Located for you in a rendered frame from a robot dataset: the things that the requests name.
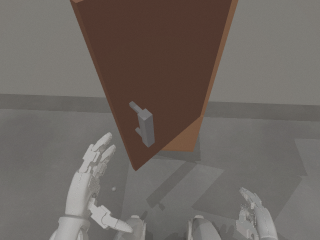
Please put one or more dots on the right robot thigh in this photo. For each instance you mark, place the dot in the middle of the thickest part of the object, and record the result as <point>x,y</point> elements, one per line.
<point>201,229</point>

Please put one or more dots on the cupboard door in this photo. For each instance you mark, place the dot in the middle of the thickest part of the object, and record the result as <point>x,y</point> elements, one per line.
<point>160,54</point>

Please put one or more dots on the robot left hand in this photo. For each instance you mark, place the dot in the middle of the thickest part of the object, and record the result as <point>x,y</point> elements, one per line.
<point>85,183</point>

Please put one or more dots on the left robot forearm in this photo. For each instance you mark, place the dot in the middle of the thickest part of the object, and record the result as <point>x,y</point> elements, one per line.
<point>71,227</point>

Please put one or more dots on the handle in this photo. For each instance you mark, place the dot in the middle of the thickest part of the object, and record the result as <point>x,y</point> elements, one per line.
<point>145,119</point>

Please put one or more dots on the robot right hand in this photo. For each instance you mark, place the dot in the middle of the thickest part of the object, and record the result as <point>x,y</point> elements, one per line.
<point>260,224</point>

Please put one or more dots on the robot right shin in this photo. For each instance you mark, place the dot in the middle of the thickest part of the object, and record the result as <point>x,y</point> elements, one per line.
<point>199,216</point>

